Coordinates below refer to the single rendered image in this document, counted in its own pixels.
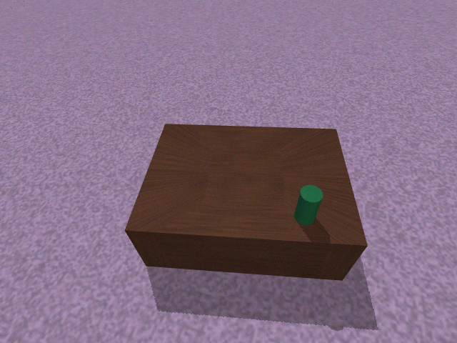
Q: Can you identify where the can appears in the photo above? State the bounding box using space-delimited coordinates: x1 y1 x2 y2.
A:
294 185 323 225

